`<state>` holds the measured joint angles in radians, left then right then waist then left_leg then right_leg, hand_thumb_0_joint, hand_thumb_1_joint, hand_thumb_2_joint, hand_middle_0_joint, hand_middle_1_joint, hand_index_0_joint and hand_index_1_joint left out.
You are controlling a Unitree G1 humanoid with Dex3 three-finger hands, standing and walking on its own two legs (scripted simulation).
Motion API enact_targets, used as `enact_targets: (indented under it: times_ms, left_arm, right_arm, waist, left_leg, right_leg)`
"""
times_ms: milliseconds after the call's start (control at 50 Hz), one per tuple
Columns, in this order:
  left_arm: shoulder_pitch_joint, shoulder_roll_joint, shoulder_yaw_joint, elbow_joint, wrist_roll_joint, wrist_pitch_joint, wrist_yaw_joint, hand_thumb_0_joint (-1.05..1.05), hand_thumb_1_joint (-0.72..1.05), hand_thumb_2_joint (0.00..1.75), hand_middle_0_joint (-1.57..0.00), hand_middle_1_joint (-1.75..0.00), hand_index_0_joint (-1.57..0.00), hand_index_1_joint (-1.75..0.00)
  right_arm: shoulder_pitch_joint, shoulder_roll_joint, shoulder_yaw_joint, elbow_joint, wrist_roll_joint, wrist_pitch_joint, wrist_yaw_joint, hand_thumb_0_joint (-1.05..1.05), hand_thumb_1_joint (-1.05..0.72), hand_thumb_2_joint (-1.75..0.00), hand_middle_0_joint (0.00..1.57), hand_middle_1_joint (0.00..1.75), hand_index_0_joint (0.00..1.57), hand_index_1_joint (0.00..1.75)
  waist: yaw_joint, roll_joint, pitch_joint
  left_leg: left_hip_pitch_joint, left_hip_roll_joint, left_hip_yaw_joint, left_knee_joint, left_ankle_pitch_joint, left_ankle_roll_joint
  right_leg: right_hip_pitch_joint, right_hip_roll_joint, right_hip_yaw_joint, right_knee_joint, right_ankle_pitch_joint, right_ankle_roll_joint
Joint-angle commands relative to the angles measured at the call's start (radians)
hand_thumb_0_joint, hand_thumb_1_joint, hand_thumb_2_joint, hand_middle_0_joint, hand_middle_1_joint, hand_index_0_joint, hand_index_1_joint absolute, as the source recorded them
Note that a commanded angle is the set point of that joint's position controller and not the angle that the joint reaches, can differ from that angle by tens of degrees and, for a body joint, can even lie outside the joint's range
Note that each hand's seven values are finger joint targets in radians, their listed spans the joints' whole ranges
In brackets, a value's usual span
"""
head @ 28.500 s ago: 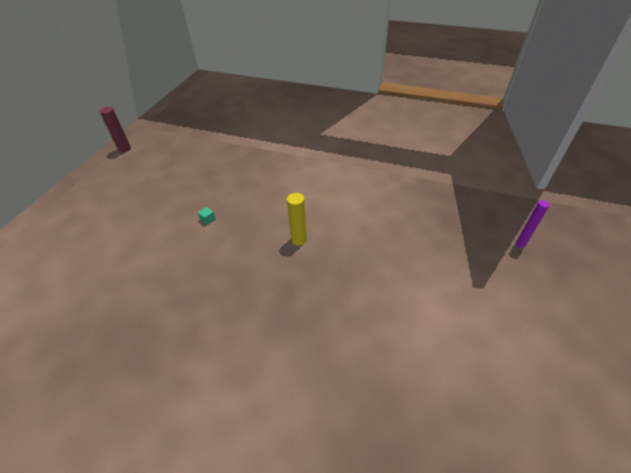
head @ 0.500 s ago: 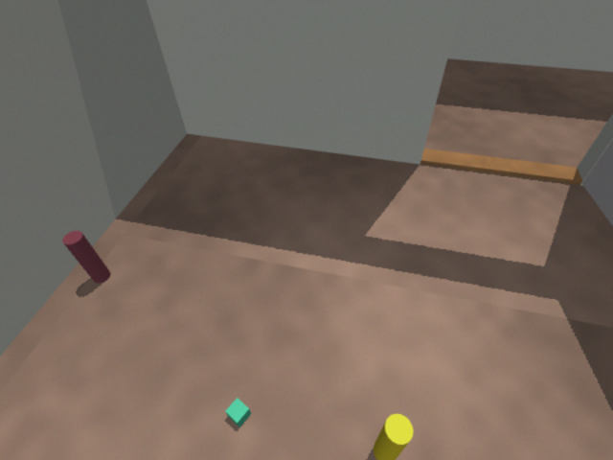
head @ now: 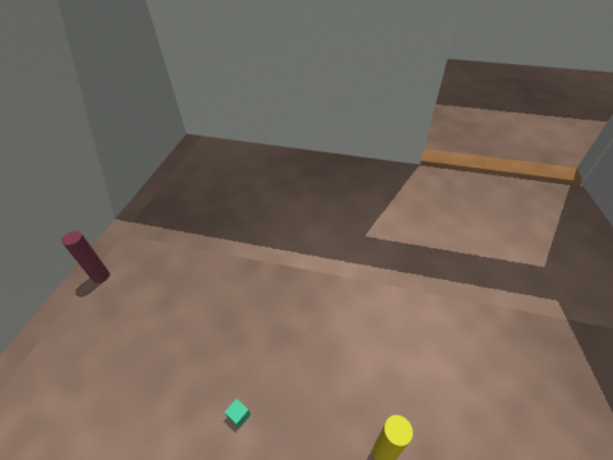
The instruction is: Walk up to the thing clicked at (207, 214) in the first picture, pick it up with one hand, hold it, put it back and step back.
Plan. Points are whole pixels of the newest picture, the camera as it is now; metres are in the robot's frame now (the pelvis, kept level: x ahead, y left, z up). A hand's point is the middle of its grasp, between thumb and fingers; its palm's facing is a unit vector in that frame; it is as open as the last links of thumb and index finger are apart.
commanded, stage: stand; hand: left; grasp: from above
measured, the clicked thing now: (237, 413) +0.41 +0.25 -0.76
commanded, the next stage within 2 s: rise first in 0.60 s
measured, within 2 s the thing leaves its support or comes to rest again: neither
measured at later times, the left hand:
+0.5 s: hand out of the picture +0.07 +0.26 -0.16, palm faces -0.04 -0.94 -0.34, open 7.3 cm
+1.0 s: hand out of the picture +0.14 +0.26 -0.18, palm faces -0.05 -0.92 -0.39, open 9.6 cm
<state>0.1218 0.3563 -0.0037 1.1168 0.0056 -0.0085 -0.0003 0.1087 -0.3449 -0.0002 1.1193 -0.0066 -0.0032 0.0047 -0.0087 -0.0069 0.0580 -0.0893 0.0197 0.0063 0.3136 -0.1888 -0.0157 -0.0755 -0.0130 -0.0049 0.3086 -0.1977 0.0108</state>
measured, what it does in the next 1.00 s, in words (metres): stands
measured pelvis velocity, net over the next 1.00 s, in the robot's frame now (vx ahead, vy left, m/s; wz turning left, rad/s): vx -0.02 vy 0.00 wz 0.00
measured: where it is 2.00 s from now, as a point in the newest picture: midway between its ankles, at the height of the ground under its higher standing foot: outside the picture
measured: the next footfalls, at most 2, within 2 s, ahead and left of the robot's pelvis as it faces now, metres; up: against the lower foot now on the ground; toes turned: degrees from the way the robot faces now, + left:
none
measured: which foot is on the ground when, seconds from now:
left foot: down 0.00-1.00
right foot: down 0.00-1.00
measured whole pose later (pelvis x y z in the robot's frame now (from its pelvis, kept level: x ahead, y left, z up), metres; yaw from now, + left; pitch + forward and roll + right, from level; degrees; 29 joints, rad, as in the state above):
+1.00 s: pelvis -0.02 +0.00 -0.03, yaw +0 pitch +7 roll +0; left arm -0.04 0.34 0.15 0.99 0.16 0.04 0.00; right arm 0.24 -0.24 -0.03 0.76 0.03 -0.04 -0.01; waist -0.03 -0.02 0.00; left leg -0.48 0.02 0.00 0.66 -0.31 -0.01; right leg -0.46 -0.01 -0.01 0.66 -0.32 0.01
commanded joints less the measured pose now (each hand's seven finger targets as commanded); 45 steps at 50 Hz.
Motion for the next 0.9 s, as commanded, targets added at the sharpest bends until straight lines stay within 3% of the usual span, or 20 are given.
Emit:
enact_targets:
  times_ms: [0, 80, 360, 460, 660, 680, 700, 720, 740, 760, 800, 840, 880]
  left_arm:
    - [-0.031, 0.213, 0.039, -0.058, 0.005, -0.024, 0.013, 0.00, 0.90, 0.90, -0.20, -0.30, -0.20, -0.30]
    - [-0.032, 0.218, 0.042, -0.058, 0.003, -0.023, 0.013, 0.00, 0.90, 0.90, -0.20, -0.30, -0.20, -0.30]
    - [-0.033, 0.213, 0.038, -0.060, 0.005, -0.022, 0.012, 0.00, 0.90, 0.90, -0.20, -0.30, -0.20, -0.30]
    - [-0.030, 0.215, 0.038, -0.062, 0.007, -0.024, 0.012, 0.00, 0.90, 0.90, -0.20, -0.30, -0.20, -0.30]
    - [-0.023, 0.211, 0.038, -0.055, 0.003, -0.019, 0.010, 0.00, 0.90, 0.90, -0.20, -0.30, -0.20, -0.30]
    - [-0.027, 0.217, 0.040, -0.057, 0.003, -0.020, 0.010, 0.00, 0.82, 0.98, -0.12, -0.34, -0.12, -0.35]
    - [-0.378, 0.032, 0.039, -0.408, -0.042, -0.114, 0.023, 0.00, 0.77, 0.91, -0.20, -0.42, -0.20, -0.43]
    - [-0.478, 0.072, 0.054, -0.322, -0.041, -0.101, 0.027, 0.00, 0.69, 0.85, -0.24, -0.50, -0.26, -0.51]
    - [-0.303, 0.180, 0.123, -0.141, -0.017, -0.059, 0.035, 0.00, 0.61, 0.88, -0.22, -0.58, -0.23, -0.59]
    - [-0.235, 0.191, 0.142, -0.088, -0.002, -0.043, 0.022, 0.00, 0.53, 0.88, -0.21, -0.66, -0.23, -0.67]
    - [-0.317, 0.255, 0.178, -0.139, 0.049, -0.049, 0.006, 0.00, 0.37, 0.85, -0.22, -0.82, -0.25, -0.78]
    - [-0.146, 0.211, 0.189, -0.054, 0.117, -0.022, -0.017, 0.00, 0.21, 0.87, -0.19, -0.92, -0.23, -0.87]
    - [-0.061, 0.219, 0.227, -0.114, 0.152, -0.001, -0.012, 0.00, 0.05, 0.85, -0.19, -0.95, -0.24, -0.89]
  right_arm:
    - [-0.032, -0.218, -0.041, -0.055, -0.001, -0.022, -0.013, 0.00, -0.90, -0.90, 0.20, 0.30, 0.20, 0.30]
    - [-0.028, -0.215, -0.041, -0.054, -0.001, -0.024, -0.014, 0.00, -0.90, -0.90, 0.20, 0.30, 0.20, 0.30]
    - [-0.027, -0.218, -0.042, -0.051, -0.003, -0.024, -0.013, 0.00, -0.90, -0.90, 0.20, 0.30, 0.20, 0.30]
    - [-0.030, -0.220, -0.045, -0.053, -0.002, -0.025, -0.012, 0.00, -0.90, -0.90, 0.20, 0.30, 0.20, 0.30]
    - [-0.027, -0.218, -0.042, -0.048, -0.001, -0.027, -0.014, 0.00, -0.90, -0.90, 0.20, 0.30, 0.20, 0.30]
    - [-0.023, -0.214, -0.042, -0.049, -0.001, -0.028, -0.014, 0.00, -0.86, -0.90, 0.20, 0.30, 0.20, 0.30]
    - [-0.014, -0.054, 0.001, -0.335, 0.065, -0.077, -0.031, 0.00, -0.94, -0.93, 0.20, 0.30, 0.20, 0.30]
    - [0.035, -0.079, 0.000, -0.277, 0.068, -0.077, -0.040, 0.00, -0.96, -0.92, 0.20, 0.30, 0.20, 0.30]
    - [0.069, -0.112, -0.014, -0.262, 0.065, -0.067, -0.046, 0.00, -0.97, -0.92, 0.20, 0.30, 0.20, 0.30]
    - [0.074, -0.114, -0.030, -0.292, 0.062, -0.057, -0.044, 0.00, -0.98, -0.92, 0.20, 0.30, 0.20, 0.30]
    - [0.106, -0.109, -0.061, -0.323, 0.045, -0.066, -0.051, 0.00, -1.00, -0.92, 0.20, 0.30, 0.20, 0.30]
    - [0.145, -0.101, -0.080, -0.359, 0.029, -0.072, -0.042, 0.00, -1.04, -0.93, 0.20, 0.30, 0.20, 0.30]
    - [0.152, -0.094, -0.096, -0.412, 0.027, -0.071, -0.034, 0.00, -1.01, -0.93, 0.20, 0.30, 0.20, 0.30]
  waist:
    - [0.003, 0.016, -0.081]
    - [0.005, 0.013, -0.092]
    - [0.005, 0.006, -0.063]
    - [0.005, 0.014, -0.094]
    - [0.010, 0.020, -0.055]
    - [0.007, 0.005, -0.065]
    - [-0.109, 0.050, -0.018]
    - [-0.075, 0.015, -0.041]
    - [-0.055, -0.043, -0.019]
    - [-0.022, -0.029, -0.024]
    - [-0.018, -0.027, -0.181]
    - [0.003, -0.007, -0.261]
    - [0.055, 0.049, -0.343]
  left_leg:
    - [0.013, 0.116, -0.083, -0.037, 0.186, 0.031]
    - [0.022, 0.117, -0.084, -0.035, 0.217, 0.030]
    - [0.000, 0.113, -0.087, -0.048, 0.151, 0.029]
    - [0.021, 0.118, -0.086, -0.037, 0.192, 0.031]
    - [0.010, 0.115, -0.085, -0.055, 0.168, 0.031]
    - [0.019, 0.117, -0.087, -0.056, 0.175, 0.029]
    - [-0.128, -0.025, 0.041, 0.037, 0.012, 0.024]
    - [-0.125, -0.026, 0.034, 0.048, -0.013, 0.026]
    - [-0.173, -0.029, 0.026, 0.070, -0.030, 0.031]
    - [-0.199, -0.024, 0.032, 0.101, -0.019, 0.028]
    - [-0.212, -0.031, 0.030, 0.178, 0.036, 0.033]
    - [-0.258, -0.042, 0.021, 0.254, 0.108, 0.026]
    - [-0.257, -0.050, 0.022, 0.282, 0.155, 0.014]
  right_leg:
    - [-0.005, -0.120, 0.083, -0.047, 0.192, -0.028]
    - [0.003, -0.122, 0.082, -0.035, 0.211, -0.033]
    - [-0.021, -0.118, 0.088, -0.053, 0.147, -0.031]
    - [-0.008, -0.121, 0.085, -0.040, 0.185, -0.034]
    - [-0.028, -0.117, 0.088, -0.041, 0.157, -0.031]
    - [-0.030, -0.117, 0.088, -0.038, 0.153, -0.034]
    - [-0.239, 0.008, 0.001, 0.029, 0.076, -0.019]
    - [-0.196, 0.010, -0.012, 0.034, 0.037, -0.018]
    - [-0.211, 0.019, -0.027, 0.043, -0.005, -0.024]
    - [-0.225, 0.018, -0.029, 0.073, -0.008, -0.025]
    - [-0.227, 0.008, -0.013, 0.144, 0.057, -0.020]
    - [-0.239, 0.008, -0.017, 0.233, 0.123, -0.025]
    - [-0.225, 0.013, -0.019, 0.271, 0.142, -0.033]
